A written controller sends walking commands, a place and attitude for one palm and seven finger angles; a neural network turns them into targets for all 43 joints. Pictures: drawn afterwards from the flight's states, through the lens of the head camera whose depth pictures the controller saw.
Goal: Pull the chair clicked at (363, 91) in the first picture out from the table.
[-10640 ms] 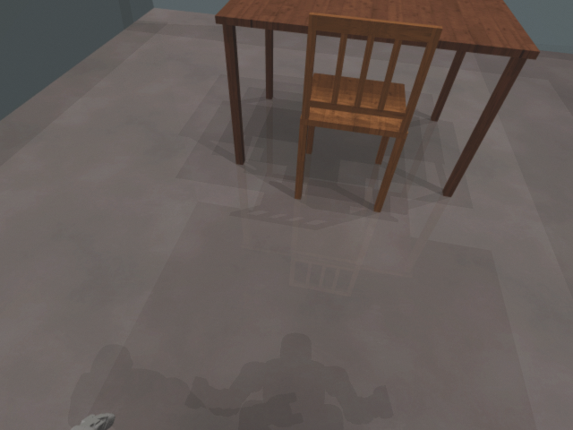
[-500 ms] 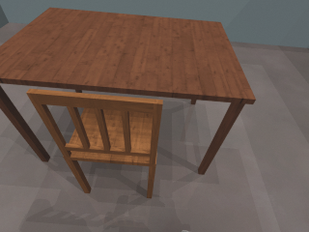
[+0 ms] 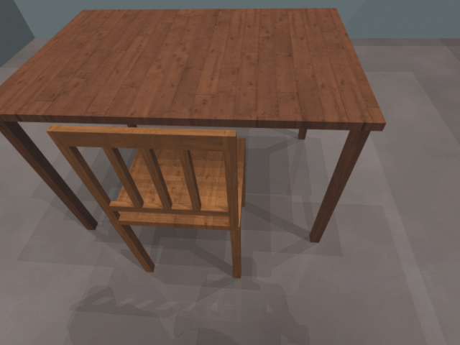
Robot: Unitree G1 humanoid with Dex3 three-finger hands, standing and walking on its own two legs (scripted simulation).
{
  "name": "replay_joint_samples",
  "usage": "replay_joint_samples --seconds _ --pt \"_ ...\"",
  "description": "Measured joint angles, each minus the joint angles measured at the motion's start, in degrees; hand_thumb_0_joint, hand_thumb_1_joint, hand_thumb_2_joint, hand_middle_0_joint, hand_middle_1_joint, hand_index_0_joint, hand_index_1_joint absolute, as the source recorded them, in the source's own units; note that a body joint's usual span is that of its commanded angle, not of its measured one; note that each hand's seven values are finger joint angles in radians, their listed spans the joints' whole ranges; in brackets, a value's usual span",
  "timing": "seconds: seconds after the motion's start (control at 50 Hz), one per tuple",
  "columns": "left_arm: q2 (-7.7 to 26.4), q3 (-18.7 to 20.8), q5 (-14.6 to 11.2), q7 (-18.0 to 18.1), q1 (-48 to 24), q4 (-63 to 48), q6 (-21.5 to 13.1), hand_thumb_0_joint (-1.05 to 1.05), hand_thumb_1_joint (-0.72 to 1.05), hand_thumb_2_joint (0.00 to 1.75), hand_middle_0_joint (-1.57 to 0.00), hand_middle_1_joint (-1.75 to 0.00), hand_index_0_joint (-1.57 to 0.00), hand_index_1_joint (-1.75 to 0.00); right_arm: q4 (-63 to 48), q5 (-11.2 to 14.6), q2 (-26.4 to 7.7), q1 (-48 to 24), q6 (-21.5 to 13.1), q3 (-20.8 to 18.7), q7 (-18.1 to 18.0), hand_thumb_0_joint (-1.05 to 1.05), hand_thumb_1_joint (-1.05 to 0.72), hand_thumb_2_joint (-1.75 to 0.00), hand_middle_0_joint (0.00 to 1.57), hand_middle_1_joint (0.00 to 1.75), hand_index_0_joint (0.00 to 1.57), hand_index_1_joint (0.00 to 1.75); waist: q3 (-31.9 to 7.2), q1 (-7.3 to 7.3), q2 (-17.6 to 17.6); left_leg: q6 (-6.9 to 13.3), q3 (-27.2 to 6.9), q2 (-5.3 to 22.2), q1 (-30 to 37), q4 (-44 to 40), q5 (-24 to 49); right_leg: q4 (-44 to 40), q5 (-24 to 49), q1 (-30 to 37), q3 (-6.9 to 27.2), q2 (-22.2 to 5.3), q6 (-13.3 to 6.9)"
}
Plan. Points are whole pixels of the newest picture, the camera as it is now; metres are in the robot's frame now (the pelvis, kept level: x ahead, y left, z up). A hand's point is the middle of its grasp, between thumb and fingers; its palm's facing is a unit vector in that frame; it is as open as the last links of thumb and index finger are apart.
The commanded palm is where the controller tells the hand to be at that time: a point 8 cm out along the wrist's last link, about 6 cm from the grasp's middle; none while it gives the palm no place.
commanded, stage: come to a stop and stand still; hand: left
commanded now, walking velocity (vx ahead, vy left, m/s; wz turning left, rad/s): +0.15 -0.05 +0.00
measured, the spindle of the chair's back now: (158, 180) +0.51 +0.25 -0.10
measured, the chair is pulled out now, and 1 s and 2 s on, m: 0.00 0.00 0.00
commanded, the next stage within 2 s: look again from close up in 0.32 s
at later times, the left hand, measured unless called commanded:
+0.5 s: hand out of the picture +0.01 +0.18 -0.18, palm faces -0.03 -0.97 -0.23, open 7.4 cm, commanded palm none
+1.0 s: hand out of the picture +0.02 +0.14 -0.17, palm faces +0.04 -0.97 -0.23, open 7.3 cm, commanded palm none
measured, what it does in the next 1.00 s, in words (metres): steps on the spot: left foot, then right foot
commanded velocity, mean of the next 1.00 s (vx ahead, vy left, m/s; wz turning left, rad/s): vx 0.04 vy -0.04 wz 0.00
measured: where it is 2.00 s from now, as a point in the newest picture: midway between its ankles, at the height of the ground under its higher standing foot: outside the picture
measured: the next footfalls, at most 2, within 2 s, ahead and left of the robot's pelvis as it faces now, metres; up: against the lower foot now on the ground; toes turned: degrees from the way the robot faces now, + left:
left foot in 0.08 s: +0.01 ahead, +0.10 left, +0.00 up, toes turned +2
right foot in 0.46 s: +0.05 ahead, -0.12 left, +0.00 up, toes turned -2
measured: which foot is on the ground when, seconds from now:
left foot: up 0.00-0.06, down 0.08-1.00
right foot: down 0.00-0.10, up 0.12-0.44, down 0.46-1.00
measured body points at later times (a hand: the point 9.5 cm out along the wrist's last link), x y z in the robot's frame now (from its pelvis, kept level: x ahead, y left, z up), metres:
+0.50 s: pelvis -0.01 -0.01 -0.01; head +0.04 -0.02 +0.43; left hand +0.01 +0.23 -0.16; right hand -0.08 -0.20 -0.18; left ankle -0.06 +0.14 -0.74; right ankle +0.01 -0.12 -0.74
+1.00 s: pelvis +0.02 -0.04 +0.00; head +0.02 -0.07 +0.45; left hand +0.02 +0.19 -0.15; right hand +0.02 -0.25 -0.18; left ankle -0.03 +0.10 -0.74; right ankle +0.01 -0.12 -0.74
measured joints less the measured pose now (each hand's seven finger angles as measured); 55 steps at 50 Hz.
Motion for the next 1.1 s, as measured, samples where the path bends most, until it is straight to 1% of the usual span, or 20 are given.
replay_joint_samples --seconds 0.04,0.08,0.14,0.18,0.22,0.26,0.3,0.36,0.42,0.44,0.46,0.48,0.52,0.56,0.58,0.62,0.66,0.74,0.86,1.1 --pt "0.5 0.27 -0.12 -0.06 0.89 0.76 0.23 0.0 0.9 0.9 -0.2 -0.3 -0.2 -0.3 -0.16 -0.03 0.31 0.55 -1.03 0.42 -0.03 0.0 -0.92 -0.89 0.2 0.3 0.2 0.3 -1.14 0.23 -0.67 0.63 1.04 -0.24 3.59 -8.0 2.19 -0.74 1.05 -0.26 0.22 0.19 0.59" --pt "0.83 0.38 -0.55 -0.04 1.85 1.76 0.65 0.0 0.9 0.9 -0.2 -0.3 -0.2 -0.3 -0.26 -0.13 0.57 1.83 -2.28 0.84 -0.28 0.0 -0.92 -0.89 0.2 0.3 0.2 0.3 -2.54 -0.22 -0.37 1.5 1.11 -0.13 7.18 -16.56 5.68 0.81 -0.75 -1.42 -0.18 1.0 1.46" --pt "1.89 0.78 -0.9 -0.29 3.54 3.49 1.67 0.0 0.9 0.9 -0.2 -0.3 -0.2 -0.3 0.46 -0.8 2.72 4.27 -2.45 1.71 -0.83 0.0 -0.92 -0.89 0.2 0.3 0.2 0.3 -3.9 -1.25 -2.22 2.22 1.21 -0.61 8.08 -18.09 9.29 9.18 -10.88 -3.55 1.42 1.52 2.41" --pt "2.23 0.99 -0.45 -0.8 4.6 4.21 1.89 0.0 0.91 0.9 -0.2 -0.3 -0.2 -0.3 1.24 -0.8 3.88 6.46 -2.46 2.4 -1.05 0.0 -0.91 -0.89 0.2 0.3 0.2 0.3 -4.95 -1.88 -2.35 2.37 0.55 -0.38 8.99 -20.37 10.34 17.22 -12.05 -5.09 2.22 2.39 2.72" --pt "2.46 1.16 -0.32 -1.29 5.49 4.43 1.42 0.0 0.91 0.9 -0.19 -0.3 -0.2 -0.3 2.18 -0.69 4.93 8.19 -2.64 2.98 -1.25 0.0 -0.91 -0.89 0.2 0.3 0.2 0.3 -5.29 -1.88 -2.5 2.34 0.13 -0.33 9.64 -22.43 11.51 24.0 -11.63 -6.15 2.59 2.72 3.07" --pt "2.61 1.22 -0.34 -1.55 6.25 4.67 0.87 0.0 0.91 0.9 -0.19 -0.3 -0.2 -0.3 2.88 -0.61 5.85 9.34 -3.02 3.31 -1.41 0.0 -0.91 -0.89 0.2 0.3 0.2 0.3 -4.97 -1.76 -2.91 2.3 0.34 -0.59 10.11 -23.89 12.32 28.05 -11.14 -6.56 2.67 2.43 3.51" --pt "2.62 1.16 -0.43 -1.67 6.75 5.05 0.71 0.0 0.91 0.9 -0.19 -0.3 -0.2 -0.3 3.25 -0.54 6.57 10.07 -3.47 3.43 -1.63 0.0 -0.91 -0.89 0.2 0.3 0.2 0.3 -4.29 -1.95 -3.27 2.2 0.84 -0.88 10.34 -24.72 12.66 29.09 -11.31 -6.41 2.47 1.82 3.89" --pt "2.23 0.74 -0.68 -1.65 6.48 5.64 0.96 0.0 0.91 0.9 -0.19 -0.3 -0.2 -0.3 3.58 -0.72 7.09 10.66 -3.97 3.33 -1.99 0.0 -0.91 -0.89 0.2 0.3 0.21 0.3 -2.74 -2.86 -3.06 1.83 1.34 -0.88 10.19 -24.71 12.48 24.86 -13.58 -4.78 1.66 0.91 4.15" --pt "1.38 0.19 -1.12 -1.52 5.11 5.72 0.68 0.01 0.91 0.9 -0.19 -0.3 -0.2 -0.3 4.27 -0.82 6.9 10.74 -3.93 3.16 -2.21 0.0 -0.91 -0.89 0.2 0.3 0.21 0.3 -1.01 -3.88 -1.97 1.0 1.4 -0.29 9.27 -22.62 11.19 15.54 -15.3 -1.3 0.89 0.79 3.74" --pt "1.05 -0.36 -1.11 -1.05 4.48 5.84 -0.22 0.01 0.91 0.9 -0.19 -0.3 -0.2 -0.3 4.55 -0.58 6.52 10.77 -3.98 3.13 -1.96 0.0 -0.91 -0.89 0.2 0.3 0.21 0.3 -0.67 -3.81 -1.32 0.57 1.38 0.06 7.67 -19.87 9.91 11.75 -11.63 -0.09 0.82 0.84 2.91" --pt "1.06 -0.78 -1.05 -0.71 4.39 5.25 -1.37 0.01 0.91 0.9 -0.19 -0.3 -0.2 -0.3 4.28 -0.43 6.28 10.9 -3.8 3.13 -1.59 0.0 -0.91 -0.89 0.2 0.3 0.21 0.3 -0.66 -3.47 -1.59 0.59 1.87 -0.23 5.1 -15.59 7.73 7.63 -8.46 0.88 2.17 0.37 2.01" --pt "0.48 -0.9 -1.03 -0.35 3.79 5.11 -2.38 0.0 0.91 0.9 -0.19 -0.3 -0.2 -0.3 4.03 -0.44 5.62 10.16 -3.35 3.04 -1.32 0.0 -0.91 -0.89 0.2 0.3 0.21 0.3 0.14 -3.05 -0.48 0.96 1.77 0.52 2.64 -10.79 4.95 7.83 -8.93 0.24 2.51 1.25 1.45" --pt "-1.21 -1.66 -0.67 0.07 2.41 5.07 -3.3 0.0 0.91 0.9 -0.19 -0.3 -0.2 -0.3 3.31 -0.42 4.02 8.27 -2.89 2.68 -1.09 0.0 -0.91 -0.89 0.2 0.3 0.21 0.3 2.23 -3.73 2.88 1.8 0.37 1.82 -0.85 -3.7 0.54 9.43 -10.48 0.09 1.07 3.19 0.78" --pt "-1.74 -1.71 -0.51 0.66 2.1 5.1 -3.61 0.01 0.92 0.9 -0.2 -0.3 -0.2 -0.3 2.64 -0.23 3.34 7.1 -3.09 2.64 -0.99 0.0 -0.91 -0.89 0.2 0.3 0.2 0.3 2.54 -4.24 4.01 2.06 0.84 1.49 -2.24 -2.11 0.01 9.54 -11.09 0.77 0.03 3.82 0.48" --pt "-1.63 -1.68 -0.66 0.84 2.13 5.18 -3.55 0.01 0.93 0.9 -0.2 -0.3 -0.2 -0.3 2.35 -0.17 3.38 6.73 -3.27 2.7 -0.97 0.0 -0.91 -0.89 0.2 0.3 0.2 0.3 2.27 -4.45 3.79 2.1 1.54 1.15 -2.0 -3.22 1.5 9.72 -11.4 1.26 -0.34 3.87 0.39" --pt "-1.01 -1.54 -1.01 1.15 2.36 5.53 -2.94 0.01 0.93 0.9 -0.2 -0.3 -0.2 -0.3 2.22 -0.17 4.08 6.23 -3.95 3.02 -1.05 0.0 -0.91 -0.89 0.2 0.3 0.2 0.3 1.3 -4.11 1.85 2.36 2.0 0.24 0.1 -5.81 5.85 10.96 -12.57 2.16 -0.1 3.49 0.28" --pt "-0.59 -1.48 -1.22 1.32 2.63 6.15 -1.84 0.01 0.93 0.9 -0.2 -0.3 -0.2 -0.3 2.0 -0.37 4.65 6.35 -4.55 3.43 -1.24 0.0 -0.91 -0.89 0.2 0.3 0.2 0.3 -0.56 -3.51 0.47 2.11 2.33 -0.14 2.13 -7.38 5.19 10.88 -13.28 3.39 0.28 3.15 0.39" --pt "-0.76 -1.89 -1.29 0.92 2.99 6.23 -2.06 0.01 0.95 0.9 -0.2 -0.3 -0.2 -0.3 2.53 -0.64 3.75 5.52 -3.95 3.81 -2.26 0.02 -0.94 -0.89 0.2 0.3 0.2 0.3 -2.57 -2.4 1.43 1.7 1.94 -0.13 4.48 -10.25 5.35 8.29 -12.74 5.74 -0.11 3.26 0.06" --pt "-1.04 -2.41 -1.37 0.35 3.94 6.37 -2.87 0.01 0.93 0.9 -0.2 -0.3 -0.2 -0.3 2.64 -0.17 2.23 3.81 -4.05 3.66 -2.14 0.02 -0.94 -0.89 0.2 0.3 0.2 0.3 -2.1 -2.53 2.41 1.1 1.9 -0.27 6.23 -14.25 7.46 5.99 -11.7 6.77 -0.17 3.22 -0.52" --pt "-1.71 -2.57 -1.44 0.25 5.5 7.11 -2.86 0.01 0.92 0.9 -0.2 -0.3 -0.2 -0.3 5.2 0.09 3.47 4.93 -3.79 4.25 -1.83 0.0 -0.92 -0.89 0.2 0.3 0.2 0.3 -1.16 -2.3 1.95 0.0 1.17 0.5 7.57 -17.58 9.36 3.07 -10.32 8.13 -0.97 4.05 -1.58"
